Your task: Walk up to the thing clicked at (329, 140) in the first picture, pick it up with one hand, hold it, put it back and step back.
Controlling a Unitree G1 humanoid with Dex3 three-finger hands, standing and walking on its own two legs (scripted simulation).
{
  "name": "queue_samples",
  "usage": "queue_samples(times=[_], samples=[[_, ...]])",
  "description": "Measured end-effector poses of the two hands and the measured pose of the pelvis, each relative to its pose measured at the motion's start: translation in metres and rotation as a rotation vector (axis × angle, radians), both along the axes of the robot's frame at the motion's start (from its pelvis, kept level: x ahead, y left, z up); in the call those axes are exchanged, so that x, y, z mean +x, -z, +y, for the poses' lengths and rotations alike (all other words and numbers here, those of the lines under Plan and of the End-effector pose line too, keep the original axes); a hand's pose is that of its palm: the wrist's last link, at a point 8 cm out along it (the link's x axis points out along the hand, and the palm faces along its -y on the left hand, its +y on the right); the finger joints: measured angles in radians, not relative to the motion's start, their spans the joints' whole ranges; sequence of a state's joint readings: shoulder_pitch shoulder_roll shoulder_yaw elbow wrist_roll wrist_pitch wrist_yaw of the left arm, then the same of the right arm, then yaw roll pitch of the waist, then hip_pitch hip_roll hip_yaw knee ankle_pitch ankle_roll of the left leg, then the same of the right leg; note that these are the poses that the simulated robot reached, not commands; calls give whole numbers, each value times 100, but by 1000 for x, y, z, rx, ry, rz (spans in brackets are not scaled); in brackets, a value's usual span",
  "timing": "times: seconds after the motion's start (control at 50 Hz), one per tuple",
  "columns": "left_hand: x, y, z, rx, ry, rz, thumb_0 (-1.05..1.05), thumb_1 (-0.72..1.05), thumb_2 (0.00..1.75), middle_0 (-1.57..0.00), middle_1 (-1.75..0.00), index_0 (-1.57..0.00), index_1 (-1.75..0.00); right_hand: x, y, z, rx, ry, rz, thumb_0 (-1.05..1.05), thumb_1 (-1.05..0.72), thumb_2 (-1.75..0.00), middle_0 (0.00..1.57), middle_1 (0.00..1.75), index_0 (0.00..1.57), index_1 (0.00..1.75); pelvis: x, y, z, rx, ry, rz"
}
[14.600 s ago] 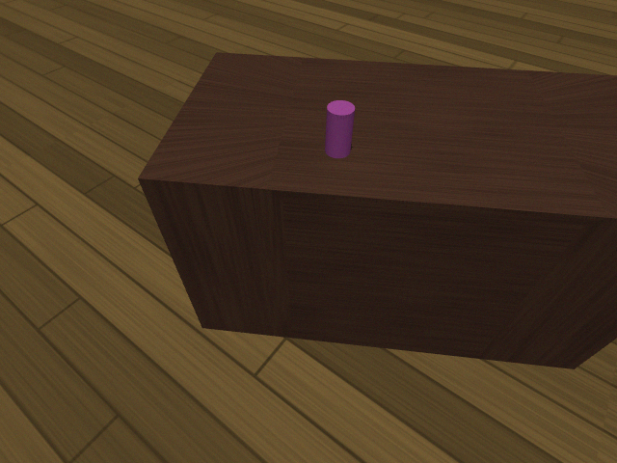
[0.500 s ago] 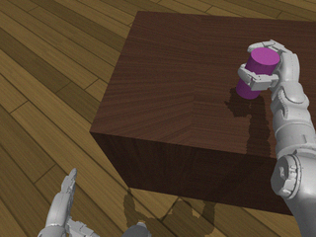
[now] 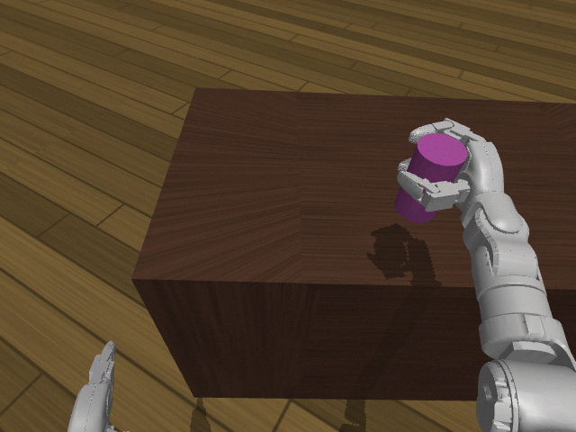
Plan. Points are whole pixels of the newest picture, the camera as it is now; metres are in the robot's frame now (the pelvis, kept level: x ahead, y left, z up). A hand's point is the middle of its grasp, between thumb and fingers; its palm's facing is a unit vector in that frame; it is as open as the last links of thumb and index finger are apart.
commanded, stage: lift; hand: right
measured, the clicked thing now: (427, 180) +0.42 -0.16 +0.15
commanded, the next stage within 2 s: hold in 0.72 s
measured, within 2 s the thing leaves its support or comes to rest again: neither
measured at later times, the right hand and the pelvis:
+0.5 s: hand (463, 203) +0.34 -0.17 +0.19, palm faces +0.00 +1.00 -0.04, open 8.4 cm; pelvis -0.02 +0.00 +0.01, yaw +0 degrees
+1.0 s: hand (484, 208) +0.32 -0.18 +0.21, palm faces +0.00 +1.00 -0.05, open 8.4 cm; pelvis -0.02 +0.00 +0.01, yaw -1 degrees
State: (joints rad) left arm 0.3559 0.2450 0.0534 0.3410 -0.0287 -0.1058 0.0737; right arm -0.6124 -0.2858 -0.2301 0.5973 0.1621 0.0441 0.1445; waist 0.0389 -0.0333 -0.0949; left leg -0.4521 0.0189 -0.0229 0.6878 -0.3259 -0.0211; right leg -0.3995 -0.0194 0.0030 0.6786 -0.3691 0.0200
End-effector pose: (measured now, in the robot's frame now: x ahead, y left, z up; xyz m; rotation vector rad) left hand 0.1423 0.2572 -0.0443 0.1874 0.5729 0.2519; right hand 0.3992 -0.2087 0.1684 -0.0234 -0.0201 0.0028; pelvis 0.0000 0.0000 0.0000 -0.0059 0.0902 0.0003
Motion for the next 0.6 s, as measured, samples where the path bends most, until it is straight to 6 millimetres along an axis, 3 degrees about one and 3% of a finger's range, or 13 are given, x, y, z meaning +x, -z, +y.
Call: queue_samples(times=[0.18, 0.36, 0.6], samples=[[-14, 2, 6, 10, -10, 5, -1, -52, 4, -5, -5, -6, -3, -37, -9, 1, 2, -31, 12, 1, 25, -116, 81, 104, 84, 106, -13, -3, 0, 0, 1, -54], [-17, 1, -4, -10, -1, -31, -1, -51, 3, -4, -5, -6, -3, -67, -19, -1, 7, -19, -9, 1, 24, -116, 81, 104, 84, 106, -22, -5, 0, 1, 2, -89], [-19, 4, -7, -5, 5, -39, -1, -51, 2, -4, -4, -6, -2, -91, -33, -15, -18, -4, -13, 1, 24, -116, 80, 104, 84, 106, -26, -7, -4, 6, 9, -114]])
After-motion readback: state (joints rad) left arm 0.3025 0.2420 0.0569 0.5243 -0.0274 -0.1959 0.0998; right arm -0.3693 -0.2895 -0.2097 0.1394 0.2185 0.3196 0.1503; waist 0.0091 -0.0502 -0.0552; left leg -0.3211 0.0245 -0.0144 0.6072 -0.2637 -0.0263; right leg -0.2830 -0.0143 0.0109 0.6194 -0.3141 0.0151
